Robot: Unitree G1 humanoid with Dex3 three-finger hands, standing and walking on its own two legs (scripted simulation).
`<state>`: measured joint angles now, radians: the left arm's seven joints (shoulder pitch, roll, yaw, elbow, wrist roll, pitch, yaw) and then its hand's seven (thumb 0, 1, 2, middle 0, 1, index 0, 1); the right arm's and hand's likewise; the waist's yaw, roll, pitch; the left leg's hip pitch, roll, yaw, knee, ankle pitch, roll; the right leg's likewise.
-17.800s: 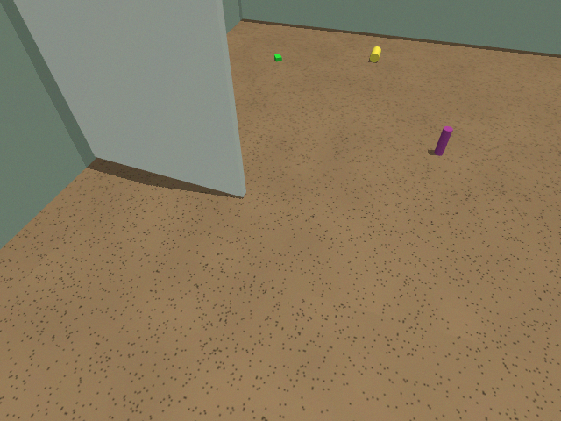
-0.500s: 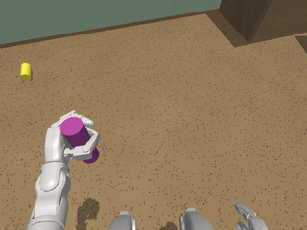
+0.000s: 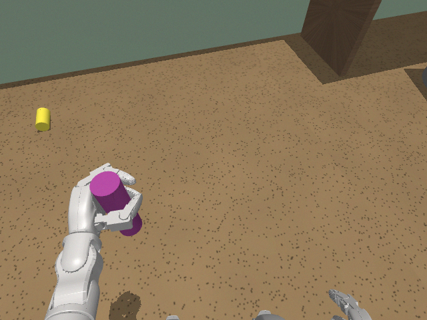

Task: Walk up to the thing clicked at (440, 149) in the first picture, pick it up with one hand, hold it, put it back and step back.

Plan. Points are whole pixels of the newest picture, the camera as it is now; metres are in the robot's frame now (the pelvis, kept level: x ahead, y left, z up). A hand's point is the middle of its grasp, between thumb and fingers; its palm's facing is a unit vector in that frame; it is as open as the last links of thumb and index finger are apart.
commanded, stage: lift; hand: left
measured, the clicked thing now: (119, 207) +0.34 +0.18 +0.01
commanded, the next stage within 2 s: hold in 0.06 s
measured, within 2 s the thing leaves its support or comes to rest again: neither
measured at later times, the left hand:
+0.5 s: hand (124, 192) +0.35 +0.16 +0.06, palm faces +0.07 -1.00 -0.02, open 6.2 cm
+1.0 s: hand (121, 191) +0.34 +0.16 +0.07, palm faces +0.07 -1.00 -0.02, open 6.2 cm
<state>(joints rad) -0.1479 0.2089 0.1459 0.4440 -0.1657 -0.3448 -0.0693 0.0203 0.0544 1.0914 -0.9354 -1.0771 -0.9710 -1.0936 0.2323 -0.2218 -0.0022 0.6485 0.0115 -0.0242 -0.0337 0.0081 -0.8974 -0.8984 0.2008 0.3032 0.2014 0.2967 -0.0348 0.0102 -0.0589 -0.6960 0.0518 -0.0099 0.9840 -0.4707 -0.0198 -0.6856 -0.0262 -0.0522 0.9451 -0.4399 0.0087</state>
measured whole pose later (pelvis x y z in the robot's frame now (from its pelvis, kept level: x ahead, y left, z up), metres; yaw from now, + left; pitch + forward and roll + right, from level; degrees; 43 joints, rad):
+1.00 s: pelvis +0.01 +0.00 +0.02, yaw +0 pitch +5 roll -1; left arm -0.14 0.19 0.13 0.45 -0.16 -0.34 -0.07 0.02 0.06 1.09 -0.93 -1.09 -0.96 -1.10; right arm 0.23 -0.22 -0.01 0.66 0.01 0.00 -0.03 0.01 -0.91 -0.90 0.20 0.30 0.20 0.30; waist -0.02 0.01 -0.01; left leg -0.49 0.05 0.01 0.81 -0.41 -0.02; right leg -0.49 -0.03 -0.04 0.79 -0.39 0.01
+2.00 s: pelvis +0.00 +0.00 +0.03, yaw +0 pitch +5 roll -1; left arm -0.15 0.19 0.14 0.49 -0.16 -0.38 -0.08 0.02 0.06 1.08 -0.92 -1.09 -0.96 -1.11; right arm 0.22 -0.22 -0.01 0.67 0.01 -0.01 -0.03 0.01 -0.91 -0.91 0.20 0.30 0.20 0.30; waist -0.02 0.01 -0.01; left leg -0.48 0.05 0.01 0.79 -0.40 -0.02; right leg -0.48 -0.03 -0.04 0.77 -0.38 0.01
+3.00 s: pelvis +0.00 +0.00 +0.02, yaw +0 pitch +5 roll -1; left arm -0.16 0.18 0.14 0.51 -0.15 -0.38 -0.07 0.02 0.06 1.08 -0.92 -1.10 -0.96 -1.11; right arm 0.23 -0.22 -0.01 0.66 0.01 -0.01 -0.02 0.01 -0.90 -0.91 0.20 0.30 0.20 0.30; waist -0.02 0.01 -0.02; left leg -0.50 0.04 0.00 0.81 -0.40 -0.02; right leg -0.50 -0.03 -0.04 0.78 -0.37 0.01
